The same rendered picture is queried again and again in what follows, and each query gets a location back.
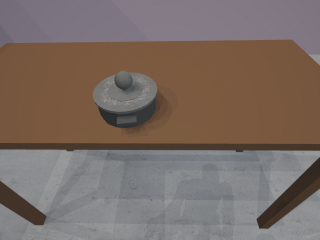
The pot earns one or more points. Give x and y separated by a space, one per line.
129 120

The knob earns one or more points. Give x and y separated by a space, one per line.
123 80

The lid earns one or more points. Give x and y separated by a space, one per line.
108 97

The table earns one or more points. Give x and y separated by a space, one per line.
212 95

